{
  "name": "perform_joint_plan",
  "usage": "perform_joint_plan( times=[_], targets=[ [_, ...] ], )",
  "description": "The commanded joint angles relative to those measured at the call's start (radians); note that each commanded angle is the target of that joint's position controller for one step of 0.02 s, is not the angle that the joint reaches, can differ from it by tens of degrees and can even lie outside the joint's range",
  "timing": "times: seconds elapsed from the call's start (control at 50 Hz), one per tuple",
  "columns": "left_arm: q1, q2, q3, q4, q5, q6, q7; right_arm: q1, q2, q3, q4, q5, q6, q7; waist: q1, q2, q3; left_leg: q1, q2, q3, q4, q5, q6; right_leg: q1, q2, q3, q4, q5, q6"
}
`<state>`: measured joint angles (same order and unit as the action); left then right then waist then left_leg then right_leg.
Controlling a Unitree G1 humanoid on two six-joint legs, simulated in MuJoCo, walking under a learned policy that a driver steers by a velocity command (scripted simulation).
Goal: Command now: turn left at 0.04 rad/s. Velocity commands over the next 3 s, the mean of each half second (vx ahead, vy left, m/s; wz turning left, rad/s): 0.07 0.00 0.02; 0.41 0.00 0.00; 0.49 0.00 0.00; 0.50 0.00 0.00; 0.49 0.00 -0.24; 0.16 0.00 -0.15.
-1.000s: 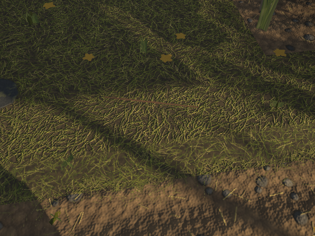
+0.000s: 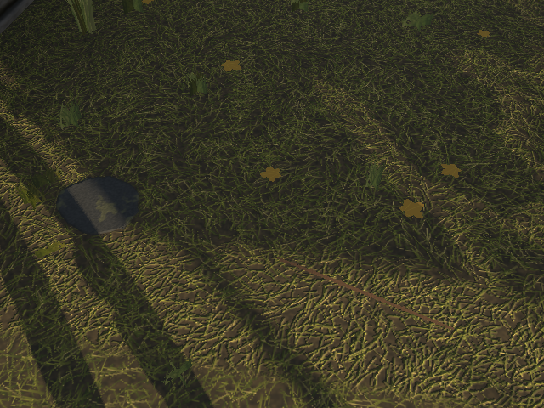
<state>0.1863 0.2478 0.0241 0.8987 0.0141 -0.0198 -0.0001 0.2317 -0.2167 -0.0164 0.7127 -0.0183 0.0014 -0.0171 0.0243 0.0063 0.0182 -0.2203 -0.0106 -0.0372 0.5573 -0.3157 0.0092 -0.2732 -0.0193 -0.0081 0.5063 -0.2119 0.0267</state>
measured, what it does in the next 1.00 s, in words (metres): walks ahead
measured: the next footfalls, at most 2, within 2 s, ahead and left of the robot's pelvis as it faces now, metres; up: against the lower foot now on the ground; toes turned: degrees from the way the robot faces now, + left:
left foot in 1.04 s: +0.48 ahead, +0.10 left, +0.00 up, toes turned +1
right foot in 1.60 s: +0.79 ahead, -0.14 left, +0.00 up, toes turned -3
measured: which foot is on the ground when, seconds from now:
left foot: down 0.00-0.56, up 0.58-1.00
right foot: down 0.00-1.00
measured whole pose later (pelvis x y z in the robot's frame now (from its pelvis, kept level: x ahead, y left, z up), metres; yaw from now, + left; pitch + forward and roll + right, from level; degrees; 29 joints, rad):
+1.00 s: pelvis +0.26 -0.02 -0.01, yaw -1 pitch +2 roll +0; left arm 0.46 0.24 0.03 1.06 -0.01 -0.07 0.01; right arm -0.03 -0.23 -0.04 0.73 0.03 -0.08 0.04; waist 0.11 0.02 0.03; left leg -0.59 0.04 0.03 0.53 0.01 0.05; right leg 0.18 0.01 -0.03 0.16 -0.37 -0.01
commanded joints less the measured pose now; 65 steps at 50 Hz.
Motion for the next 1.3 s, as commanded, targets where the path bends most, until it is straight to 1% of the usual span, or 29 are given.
perform_joint_plan(
  times=[0.02, 0.3, 0.34, 0.36, 0.4, 0.44, 0.48, 0.52, 0.54, 0.56, 0.58, 0.6, 0.62, 0.64, 0.68, 0.74, 0.82, 0.94, 1.0, 1.04, 1.06, 1.08, 1.1, 1.12, 1.14, 1.16, 1.18, 1.22, 1.3],
  targets=[
    [-0.025, 0.102, 0.022, -0.030, -0.005, -0.008, 0.008, 0.010, -0.123, -0.036, -0.054, 0.003, -0.014, -0.003, -0.011, 0.003, -0.037, -0.040, 0.069, -0.074, -0.119, 0.183, 0.038, 0.071, -0.033, 0.039, -0.043, 0.129, -0.016],
    [-0.040, 0.110, 0.030, 0.078, -0.012, 0.020, 0.032, 0.042, -0.113, -0.042, 0.030, 0.008, -0.020, -0.005, -0.004, 0.006, -0.027, -0.023, 0.051, -0.046, -0.136, 0.266, 0.031, 0.117, -0.038, 0.044, -0.038, 0.172, -0.016],
    [-0.024, 0.098, 0.029, 0.103, -0.016, 0.024, 0.033, 0.075, -0.126, -0.049, 0.059, 0.014, -0.015, -0.009, -0.010, 0.035, -0.026, -0.023, 0.045, -0.055, -0.176, -0.007, 0.050, 0.093, 0.008, -0.008, -0.003, -0.054, -0.019],
    [-0.036, 0.097, 0.031, 0.102, -0.021, 0.022, 0.032, 0.084, -0.155, -0.059, 0.063, 0.019, -0.011, -0.011, -0.022, 0.071, 0.011, -0.035, 0.068, -0.105, -0.217, -0.221, 0.082, 0.024, 0.039, -0.043, 0.054, -0.189, -0.023],
    [-0.112, 0.088, 0.029, 0.063, -0.030, -0.003, 0.024, 0.128, -0.205, -0.073, 0.072, 0.029, -0.019, -0.015, -0.058, 0.164, 0.107, -0.026, 0.219, -0.334, -0.357, -0.498, 0.176, -0.161, 0.048, -0.058, 0.193, -0.239, -0.043],
    [-0.141, 0.096, 0.033, 0.041, -0.046, -0.039, 0.008, 0.128, -0.211, -0.077, 0.083, 0.031, -0.043, -0.019, -0.059, 0.183, 0.166, 0.006, 0.315, -0.456, -0.403, -0.428, 0.234, -0.276, -0.018, 0.012, 0.290, -0.263, -0.088],
    [-0.120, 0.094, 0.033, 0.044, -0.053, -0.068, -0.012, 0.097, -0.197, -0.075, 0.081, 0.039, -0.055, -0.014, -0.038, 0.143, 0.145, 0.069, 0.307, -0.393, -0.373, -0.274, 0.215, -0.273, -0.047, 0.021, 0.208, -0.286, -0.120],
    [0.012, 0.089, 0.041, 0.110, -0.047, -0.081, -0.024, 0.020, -0.204, -0.077, 0.070, 0.052, -0.049, -0.007, 0.037, 0.105, 0.073, -0.046, 0.210, -0.225, -0.305, -0.128, 0.152, 0.040, 0.009, -0.055, -0.008, -0.051, -0.115],
    [0.109, 0.104, 0.054, 0.158, -0.036, -0.076, -0.024, 0.014, -0.188, -0.073, 0.069, 0.046, -0.049, -0.005, 0.069, 0.087, 0.028, -0.125, 0.158, -0.159, -0.229, -0.053, 0.126, 0.213, 0.042, -0.062, -0.015, 0.021, -0.095],
    [0.221, 0.146, 0.069, 0.184, -0.032, -0.073, -0.019, -0.014, -0.139, -0.057, 0.056, 0.036, -0.054, -0.002, 0.114, -0.013, -0.006, -0.224, 0.080, -0.056, -0.017, 0.035, 0.074, 0.343, -0.054, 0.090, -0.088, -0.053, -0.122],
    [0.335, 0.276, 0.098, 0.194, -0.036, -0.071, -0.017, -0.016, -0.080, -0.043, 0.013, 0.033, -0.069, -0.004, 0.128, -0.303, -0.050, -0.434, -0.049, 0.074, 0.323, -0.097, -0.008, 0.477, -0.292, 0.522, -0.262, -0.208, -0.263],
    [0.306, 0.219, 0.074, 0.183, -0.019, -0.080, -0.020, -0.025, -0.123, -0.055, 0.011, 0.057, -0.085, -0.009, 0.115, -0.246, -0.034, -0.544, -0.035, -0.039, 0.539, -0.259, -0.001, 0.457, -0.373, 0.720, -0.337, -0.313, -0.336],
    [0.223, 0.166, 0.057, 0.153, -0.020, -0.090, -0.017, -0.010, -0.145, -0.061, 0.018, 0.077, -0.097, -0.003, 0.071, -0.165, 0.037, -0.615, 0.027, -0.079, 0.621, -0.182, 0.029, 0.419, -0.359, 0.636, -0.334, -0.351, -0.314],
    [0.166, 0.137, 0.048, 0.129, -0.021, -0.094, -0.018, -0.002, -0.147, -0.062, 0.034, 0.072, -0.103, 0.002, 0.047, -0.123, 0.058, -0.627, 0.069, -0.061, 0.625, -0.082, 0.048, 0.388, -0.313, 0.531, -0.339, -0.326, -0.273],
    [0.131, 0.098, 0.029, 0.111, -0.018, -0.092, -0.023, -0.030, -0.153, -0.073, 0.039, 0.042, -0.105, 0.007, 0.024, -0.074, 0.072, -0.588, 0.121, -0.039, 0.545, 0.065, 0.056, 0.331, -0.246, 0.361, -0.363, -0.121, -0.209],
    [0.188, 0.112, 0.025, 0.124, -0.014, -0.081, -0.012, -0.053, -0.114, -0.067, 0.035, 0.034, -0.092, 0.022, 0.024, -0.088, 0.058, -0.548, 0.126, 0.012, 0.449, 0.162, 0.016, 0.305, -0.203, 0.218, -0.379, 0.143, -0.211],
    [0.210, 0.146, 0.026, 0.116, -0.012, -0.071, 0.007, -0.208, -0.072, -0.046, -0.014, 0.038, -0.089, 0.028, 0.050, -0.074, 0.085, -0.489, 0.102, 0.054, 0.187, 0.309, -0.014, 0.231, -0.168, 0.108, -0.408, 0.256, -0.202],
    [0.287, 0.153, 0.033, 0.136, -0.031, -0.061, 0.013, -0.355, -0.087, -0.037, -0.061, 0.049, -0.098, 0.059, 0.063, -0.082, 0.133, -0.431, 0.069, 0.057, -0.015, 0.375, 0.023, 0.309, -0.222, 0.073, -0.399, 0.277, -0.197],
    [0.263, 0.184, 0.049, 0.125, -0.029, -0.050, 0.015, -0.288, -0.138, -0.056, -0.051, 0.044, -0.103, 0.065, -0.009, -0.112, 0.051, -0.290, 0.021, 0.081, -0.035, 0.280, 0.073, 0.394, -0.245, 0.054, -0.255, 0.638, -0.170],
    [0.239, 0.178, 0.047, 0.110, -0.017, -0.034, 0.016, 0.006, -0.210, -0.097, 0.036, 0.046, -0.097, 0.050, -0.161, -0.119, -0.137, 0.109, -0.014, 0.103, -0.030, 0.267, 0.131, 0.299, -0.182, 0.004, 0.096, 0.842, -0.125],
    [0.260, 0.127, 0.028, 0.081, 0.004, -0.035, 0.016, 0.187, -0.283, -0.114, 0.076, 0.032, -0.089, 0.036, -0.200, 0.025, -0.291, 0.444, 0.200, -0.156, 0.003, 0.219, 0.193, 0.038, -0.113, -0.023, 0.433, 0.468, -0.100],
    [0.401, -0.024, -0.011, 0.086, -0.014, -0.058, 0.002, 0.207, -0.311, -0.111, 0.102, 0.025, -0.092, 0.050, -0.103, 0.302, -0.449, 0.691, 0.409, -0.679, -0.186, -0.086, 0.353, -0.291, 0.084, 0.062, 0.747, -0.331, -0.058],
    [0.295, 0.106, 0.020, 0.080, -0.045, -0.085, -0.005, 0.167, -0.206, -0.085, 0.099, 0.032, -0.094, 0.050, -0.139, 0.185, -0.338, 0.600, 0.372, -0.703, -0.280, -0.188, 0.301, -0.399, 0.033, 0.159, 0.848, -0.343, -0.078],
    [0.182, 0.158, 0.036, 0.036, -0.068, -0.101, -0.007, 0.073, -0.175, -0.073, 0.091, 0.033, -0.099, 0.047, -0.119, 0.138, -0.170, 0.444, 0.342, -0.538, -0.301, -0.113, 0.255, -0.454, -0.016, 0.123, 0.848, -0.249, -0.095],
    [0.134, 0.148, 0.035, 0.025, -0.061, -0.107, 0.002, -0.003, -0.163, -0.067, 0.082, 0.028, -0.106, 0.049, -0.085, 0.032, -0.101, 0.288, 0.309, -0.418, -0.327, 0.038, 0.237, -0.408, -0.068, 0.103, 0.799, -0.149, -0.094],
    [0.122, 0.136, 0.042, 0.024, -0.044, -0.103, 0.008, -0.045, -0.142, -0.062, 0.081, 0.017, -0.111, 0.053, -0.051, 0.007, -0.055, 0.173, 0.272, -0.323, -0.352, 0.151, 0.228, -0.364, -0.100, 0.094, 0.746, -0.092, -0.089],
    [0.154, 0.114, 0.042, 0.026, -0.037, -0.091, 0.008, -0.061, -0.130, -0.058, 0.087, 0.006, -0.117, 0.055, -0.016, 0.045, -0.058, 0.105, 0.250, -0.268, -0.377, 0.200, 0.228, -0.298, -0.126, 0.105, 0.717, -0.061, -0.085],
    [0.171, 0.080, 0.040, 0.026, -0.035, -0.067, 0.009, -0.052, -0.119, -0.055, 0.109, 0.016, -0.125, 0.057, 0.007, 0.050, -0.039, 0.041, 0.228, -0.198, -0.421, 0.235, 0.238, -0.272, -0.141, 0.095, 0.652, -0.055, -0.071],
    [0.022, 0.087, 0.044, -0.038, -0.017, -0.053, 0.012, 0.016, -0.168, -0.064, 0.151, 0.017, -0.122, 0.034, -0.015, 0.031, 0.035, 0.025, 0.218, -0.123, -0.473, 0.276, 0.244, -0.402, -0.155, 0.075, 0.448, 0.112, -0.030]
  ],
)
Over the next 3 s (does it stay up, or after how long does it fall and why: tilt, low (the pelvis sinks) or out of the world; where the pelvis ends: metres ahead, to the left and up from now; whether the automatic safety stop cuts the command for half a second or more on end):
stays up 1.26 -0.06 0.00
